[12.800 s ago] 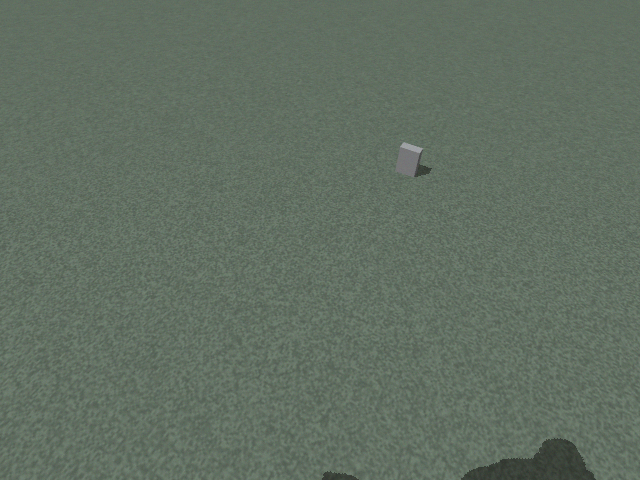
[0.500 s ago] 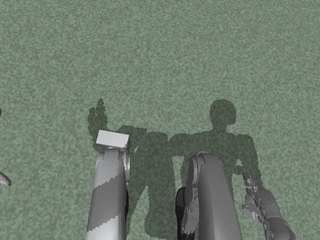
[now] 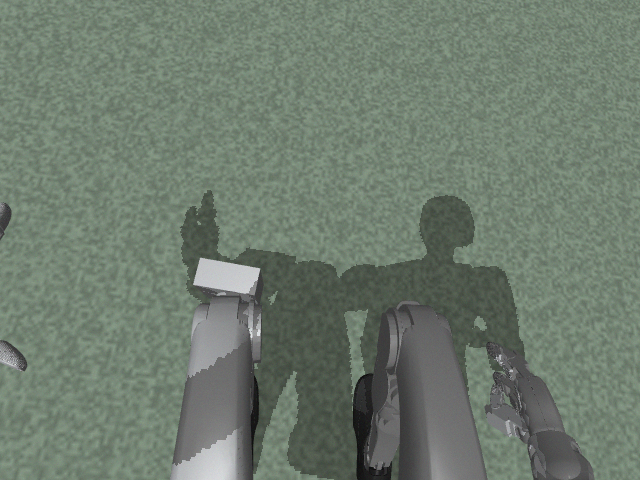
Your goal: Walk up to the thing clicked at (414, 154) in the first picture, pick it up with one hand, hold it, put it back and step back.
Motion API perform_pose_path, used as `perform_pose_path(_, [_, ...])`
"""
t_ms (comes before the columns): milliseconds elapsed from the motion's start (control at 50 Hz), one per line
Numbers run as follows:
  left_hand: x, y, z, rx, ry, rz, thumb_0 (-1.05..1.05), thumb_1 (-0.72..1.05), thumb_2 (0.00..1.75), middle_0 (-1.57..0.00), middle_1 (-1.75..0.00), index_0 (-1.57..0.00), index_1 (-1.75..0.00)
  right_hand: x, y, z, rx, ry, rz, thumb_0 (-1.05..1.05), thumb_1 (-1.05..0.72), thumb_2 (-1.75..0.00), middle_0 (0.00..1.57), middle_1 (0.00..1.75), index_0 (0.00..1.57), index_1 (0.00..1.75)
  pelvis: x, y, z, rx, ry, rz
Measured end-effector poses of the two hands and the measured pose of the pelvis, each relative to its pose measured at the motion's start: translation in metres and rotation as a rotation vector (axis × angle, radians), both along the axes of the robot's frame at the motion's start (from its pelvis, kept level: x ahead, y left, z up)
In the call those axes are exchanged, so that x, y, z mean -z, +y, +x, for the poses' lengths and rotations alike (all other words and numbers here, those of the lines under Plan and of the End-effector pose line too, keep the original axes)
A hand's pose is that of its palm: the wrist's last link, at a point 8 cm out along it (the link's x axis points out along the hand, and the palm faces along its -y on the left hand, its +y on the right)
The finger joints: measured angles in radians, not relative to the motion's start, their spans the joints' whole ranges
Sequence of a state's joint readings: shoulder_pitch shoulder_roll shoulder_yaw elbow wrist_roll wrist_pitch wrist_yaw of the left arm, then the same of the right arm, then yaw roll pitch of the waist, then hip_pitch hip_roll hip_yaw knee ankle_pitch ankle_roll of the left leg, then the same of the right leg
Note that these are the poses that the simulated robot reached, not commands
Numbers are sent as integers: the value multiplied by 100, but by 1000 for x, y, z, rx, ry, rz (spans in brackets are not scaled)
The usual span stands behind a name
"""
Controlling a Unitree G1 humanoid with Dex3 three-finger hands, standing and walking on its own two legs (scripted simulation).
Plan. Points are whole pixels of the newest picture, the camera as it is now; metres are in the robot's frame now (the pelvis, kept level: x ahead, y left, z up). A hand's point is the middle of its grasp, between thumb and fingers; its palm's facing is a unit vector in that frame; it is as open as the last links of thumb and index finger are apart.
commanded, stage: go down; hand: left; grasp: from the side
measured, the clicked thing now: (232, 284) +0.38 +0.17 -0.32
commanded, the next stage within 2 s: none
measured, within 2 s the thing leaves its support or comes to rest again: neither
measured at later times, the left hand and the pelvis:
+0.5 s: hand out of the picture +0.31 +0.36 -0.02, palm faces +0.06 -0.99 -0.12, open 17.6 cm; pelvis +0.00 +0.00 +0.00, yaw +0 degrees
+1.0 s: hand out of the picture +0.31 +0.36 -0.01, palm faces +0.06 -0.99 -0.10, open 17.6 cm; pelvis +0.00 +0.00 -0.01, yaw +0 degrees
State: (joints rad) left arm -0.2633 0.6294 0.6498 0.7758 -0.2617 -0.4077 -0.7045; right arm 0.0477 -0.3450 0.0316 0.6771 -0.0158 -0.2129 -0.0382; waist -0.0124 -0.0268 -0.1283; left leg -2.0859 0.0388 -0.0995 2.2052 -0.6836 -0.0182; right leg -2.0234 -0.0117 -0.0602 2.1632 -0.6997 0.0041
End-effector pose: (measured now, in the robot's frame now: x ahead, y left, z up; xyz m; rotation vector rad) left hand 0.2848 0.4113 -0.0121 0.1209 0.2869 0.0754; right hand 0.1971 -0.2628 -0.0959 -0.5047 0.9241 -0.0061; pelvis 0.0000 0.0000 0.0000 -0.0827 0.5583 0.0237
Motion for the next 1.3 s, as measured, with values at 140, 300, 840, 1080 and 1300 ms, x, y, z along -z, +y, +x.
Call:
perform_pose_path(140, [-10,-3,-1,-12,-49,-2,-2,-60,7,-6,-10,-7,-9,-1,-1,-2,12,-10,8,1,-93,-91,20,30,21,30,0,-2,-1,1,-7,4])
perform_pose_path(300, [-9,3,-8,-27,-25,-8,-2,-60,7,-6,-9,-6,-8,0,0,-4,4,-5,18,1,-93,-91,20,30,21,30,-1,-3,-4,1,-7,8])
perform_pose_path(840, [-6,0,-1,16,-102,-17,-2,-60,5,-6,-8,-6,-6,11,-2,3,-5,-5,3,1,-93,-91,20,30,21,30,10,-2,0,2,-4,7])
perform_pose_path(1080, [-10,-1,-2,20,-111,-23,-2,-58,6,-6,-8,-6,-7,13,0,2,-9,-16,13,1,-93,-91,20,30,21,30,11,-3,-3,2,-13,9])
perform_pose_path(1300, [-5,2,-1,33,-127,-35,-2,-58,5,-6,-8,-7,-6,11,0,-4,-7,-13,-3,1,-93,-91,20,30,21,30,14,0,-4,3,-18,2])
